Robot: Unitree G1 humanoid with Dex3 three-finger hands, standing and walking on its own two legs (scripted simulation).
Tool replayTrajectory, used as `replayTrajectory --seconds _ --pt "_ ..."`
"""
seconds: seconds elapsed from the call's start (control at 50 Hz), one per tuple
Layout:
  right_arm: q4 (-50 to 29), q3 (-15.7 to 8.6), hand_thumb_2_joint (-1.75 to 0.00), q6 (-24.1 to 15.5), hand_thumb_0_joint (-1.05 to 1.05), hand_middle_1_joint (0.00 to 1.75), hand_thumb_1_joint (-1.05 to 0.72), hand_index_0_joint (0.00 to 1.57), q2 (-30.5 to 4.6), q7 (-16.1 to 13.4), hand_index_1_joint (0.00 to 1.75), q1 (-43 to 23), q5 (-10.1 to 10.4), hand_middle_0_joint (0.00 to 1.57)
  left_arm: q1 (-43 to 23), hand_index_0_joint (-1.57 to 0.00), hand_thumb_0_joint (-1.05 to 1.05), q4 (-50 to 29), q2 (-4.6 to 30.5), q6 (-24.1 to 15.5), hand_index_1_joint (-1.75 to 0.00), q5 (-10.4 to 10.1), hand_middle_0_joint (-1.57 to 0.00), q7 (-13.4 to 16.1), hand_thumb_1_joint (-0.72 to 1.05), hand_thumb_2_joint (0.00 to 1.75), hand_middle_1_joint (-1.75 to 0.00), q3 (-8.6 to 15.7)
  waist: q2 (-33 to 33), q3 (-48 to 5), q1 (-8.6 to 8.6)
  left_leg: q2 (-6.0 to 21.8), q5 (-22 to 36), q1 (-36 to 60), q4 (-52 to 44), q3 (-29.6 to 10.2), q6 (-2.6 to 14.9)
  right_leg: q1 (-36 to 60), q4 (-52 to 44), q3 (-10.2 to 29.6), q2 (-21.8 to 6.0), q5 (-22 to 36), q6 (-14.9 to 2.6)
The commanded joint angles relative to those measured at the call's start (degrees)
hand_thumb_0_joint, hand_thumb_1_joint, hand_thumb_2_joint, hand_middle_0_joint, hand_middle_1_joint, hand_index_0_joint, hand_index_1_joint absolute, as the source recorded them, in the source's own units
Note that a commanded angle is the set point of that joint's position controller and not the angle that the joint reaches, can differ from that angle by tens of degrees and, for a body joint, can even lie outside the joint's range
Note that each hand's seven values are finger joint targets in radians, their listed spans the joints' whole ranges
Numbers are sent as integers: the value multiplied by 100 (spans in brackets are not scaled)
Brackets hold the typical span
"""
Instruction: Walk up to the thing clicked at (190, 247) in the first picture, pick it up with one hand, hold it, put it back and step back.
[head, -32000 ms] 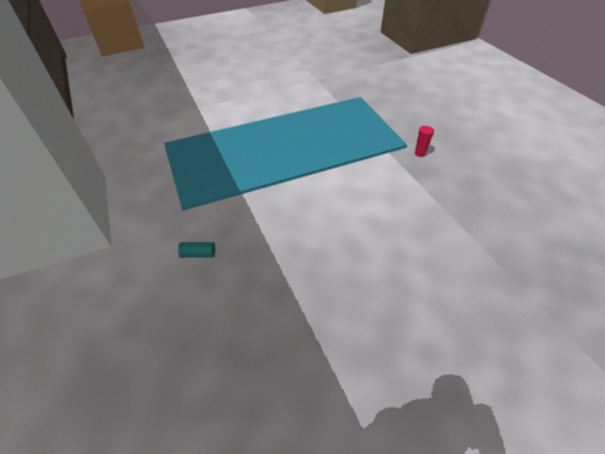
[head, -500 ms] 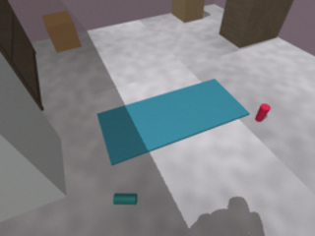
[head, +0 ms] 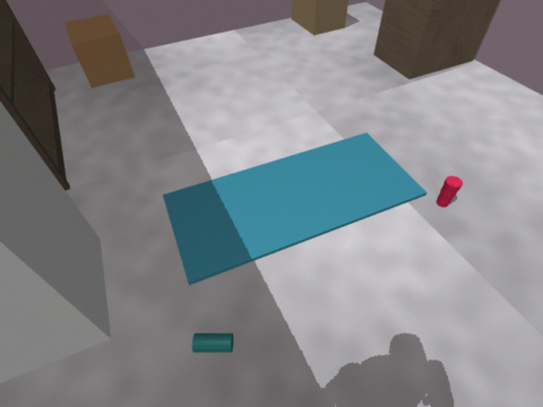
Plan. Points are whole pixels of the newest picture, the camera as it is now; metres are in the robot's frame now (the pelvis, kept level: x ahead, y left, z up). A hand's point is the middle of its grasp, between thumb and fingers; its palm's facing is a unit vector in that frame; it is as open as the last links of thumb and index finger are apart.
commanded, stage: stand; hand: left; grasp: from above
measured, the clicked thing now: (213, 342) +0.46 +0.24 -0.75
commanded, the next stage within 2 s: step back in 0.62 s
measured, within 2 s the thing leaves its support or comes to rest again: neither
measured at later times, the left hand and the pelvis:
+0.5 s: hand out of the picture +0.08 +0.25 -0.16, palm faces -0.01 -0.94 -0.34, open 7.3 cm; pelvis +0.00 +0.00 +0.00, yaw +0 degrees
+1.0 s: hand out of the picture +0.10 +0.31 -0.18, palm faces -0.05 -0.92 -0.39, open 7.3 cm; pelvis -0.06 +0.04 -0.02, yaw -1 degrees
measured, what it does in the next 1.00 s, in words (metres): lifts its right foot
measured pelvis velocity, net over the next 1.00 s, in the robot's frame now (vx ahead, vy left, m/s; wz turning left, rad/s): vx -0.06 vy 0.04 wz -0.02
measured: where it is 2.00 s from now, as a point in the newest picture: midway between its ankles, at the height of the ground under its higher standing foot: outside the picture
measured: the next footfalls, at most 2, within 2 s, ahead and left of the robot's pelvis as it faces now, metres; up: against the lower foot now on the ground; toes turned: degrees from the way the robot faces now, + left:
right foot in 1.34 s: -0.12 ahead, -0.10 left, +0.00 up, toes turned -2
left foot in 1.66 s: -0.19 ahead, +0.14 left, +0.00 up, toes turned -3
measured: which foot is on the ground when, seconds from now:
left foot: down 0.00-1.00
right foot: down 0.00-0.92, up 0.94-1.00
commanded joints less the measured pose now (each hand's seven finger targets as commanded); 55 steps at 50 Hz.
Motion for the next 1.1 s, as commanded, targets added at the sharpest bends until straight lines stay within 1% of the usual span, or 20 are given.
replayTrajectory --seconds 0.0,0.04,0.26,0.38,0.58,0.6,0.64,0.72,0.76,0.78,0.82,0.84,0.86,0.88,0.9,0.92,0.94,0.98,1.0,1.08 --pt "-349 -193 -90 -126 0 30 -90 20 -1141 -62 30 -205 17 20 -212 -20 0 -378 1161 -155 -30 -6 -20 76 90 90 -30 210 -69 -480 -24 515 1009 166 -215 -386 260 -21 -307 436 -594 1176 -150" --pt "-326 -186 -90 -114 0 30 -90 20 -1104 -66 30 -132 16 20 -271 -20 0 -375 1224 -163 -30 -19 -20 88 90 90 -30 228 -170 -508 -66 517 1104 172 -190 -372 252 74 -259 448 -621 1365 -160" --pt "-312 -190 -90 -97 0 30 -90 20 -1158 -35 30 -196 21 20 -252 -20 0 -378 1238 -153 -30 -30 -20 67 90 90 -30 197 -121 -301 -41 499 600 14 -314 -387 246 -66 -392 469 -582 769 -154" --pt "-314 -184 -90 -120 0 30 -90 20 -1168 -39 30 -196 25 20 -273 -20 0 -416 1230 -161 -30 -42 -20 59 90 90 -30 182 -50 -486 -36 521 1019 116 -290 -366 233 61 -273 460 -607 1248 -171" --pt "-331 -197 -90 -116 0 30 -90 20 -1200 -42 30 -195 31 20 -248 -20 0 -425 1272 -163 -30 -40 -20 66 90 90 -30 172 -132 -511 -44 539 1067 184 -267 -357 247 81 -254 447 -609 1355 -181" --pt "-495 -305 -90 1 0 30 -90 20 -1510 -27 30 -438 103 20 -227 -20 0 -622 1721 -89 -30 -153 -20 74 90 90 -30 366 -241 158 -30 445 1854 -295 321 -440 375 -410 190 585 -535 2448 -214" --pt "-643 -318 -90 60 0 30 -90 20 -1419 -28 30 -262 174 20 -89 -20 0 -813 1676 -58 -30 -174 -20 106 90 90 -30 387 -300 -325 -77 371 2073 -201 824 -287 423 -242 401 600 -644 2913 -432" --pt "-917 -378 -90 203 0 30 -90 20 -1291 10 30 -124 172 20 -253 -20 0 -1261 1880 24 -30 -97 -20 106 90 90 -30 465 -828 -693 -105 -261 519 -465 2016 -46 360 -573 224 1253 -1272 2729 -1098" --pt "-1052 -449 -90 299 0 30 -90 20 -1285 52 30 62 120 20 -515 -20 0 -1534 1980 59 -30 16 -20 117 90 90 -30 488 -1307 -664 -148 -508 -1710 -676 3096 -180 432 -997 203 1573 -1741 2513 -1489" --pt "-1093 -469 -90 328 0 30 -90 20 -1265 80 30 276 107 20 -650 -20 0 -1668 2003 73 -30 66 -20 115 90 90 -30 487 -1397 -643 -239 -444 -2006 -641 3302 -343 484 -1232 323 1494 -1785 2405 -1543" --pt "-1142 -493 -90 284 0 30 -90 20 -1230 95 30 467 148 20 -837 -20 0 -1811 1834 99 -30 89 -20 131 90 90 -30 431 -1268 -633 -334 -388 -1514 -718 2567 -304 495 -1030 830 1109 -1406 2522 -1273" --pt "-1134 -515 -90 235 0 30 -90 20 -1260 76 30 637 114 20 -869 -20 0 -1873 1782 135 -30 60 -20 135 90 90 -30 410 -1109 -649 -398 -316 -602 -645 1653 -174 464 -910 1216 936 -1161 2269 -988" --pt "-1170 -550 -90 184 0 30 -90 20 -1398 45 30 592 46 20 -752 -20 0 -1905 1619 192 -30 -10 -20 128 90 90 -30 380 -352 -488 -358 68 993 -688 613 -539 495 -951 1842 649 -648 1558 -646" --pt "-1231 -657 -90 133 0 30 -90 20 -1802 21 30 516 -74 20 -633 -20 0 -2000 1376 240 -30 -87 -20 137 90 90 -30 335 804 -512 -255 915 2613 -224 337 -1745 723 -1637 2857 436 252 184 -363" --pt "-1329 -684 -90 83 0 30 -90 20 -1955 3 30 484 -116 20 -407 -20 0 -1979 1259 293 -30 -60 -20 186 90 90 -30 323 765 -525 -123 1372 4008 147 508 -2112 1037 -2224 3517 769 717 -2257 -275" --pt "-1434 -747 -90 78 0 30 -90 20 -2246 -12 30 488 -47 20 -309 -20 0 -1995 1304 306 -30 -29 -20 246 90 90 -30 318 1068 -707 -292 1880 4197 -34 444 -2481 1462 -2225 4135 1150 816 -2719 -253" --pt "-1505 -757 -90 81 0 30 -90 20 -2170 -50 30 305 -29 20 -426 -20 0 -1937 1417 315 -30 11 -20 280 90 90 -30 349 860 -613 -335 1867 3655 -323 323 -2518 1518 -2179 4626 1385 802 -2572 -265" --pt "-1673 -646 -90 51 0 30 -90 20 -1810 -117 30 -218 -71 20 -109 -20 0 -1820 1481 313 -30 -74 -20 253 90 90 -30 373 724 -457 19 1147 3513 -156 715 -1534 1216 -2467 5008 1436 785 -1905 -228" --pt "-1765 -622 -90 40 0 30 -90 20 -1773 -140 30 -223 -64 20 102 -20 0 -1817 1504 309 -30 -74 -20 234 90 90 -30 400 882 -463 92 1142 3422 -124 793 -1431 1273 -2479 5109 1318 757 -1747 -182" --pt "-1845 -640 -90 16 0 30 -90 20 -1645 -175 30 271 -19 20 47 -20 0 -2025 1513 259 -30 27 -20 165 90 90 -30 501 510 -560 -149 1286 3311 460 878 -1487 1577 -2440 4725 1053 656 -1813 67"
